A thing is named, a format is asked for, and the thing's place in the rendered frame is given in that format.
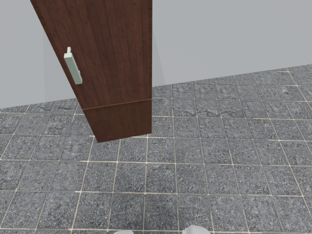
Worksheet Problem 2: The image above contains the cupboard door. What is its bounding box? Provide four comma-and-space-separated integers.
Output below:
36, 0, 149, 108

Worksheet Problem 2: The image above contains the handle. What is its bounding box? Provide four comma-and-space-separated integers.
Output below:
64, 47, 82, 84

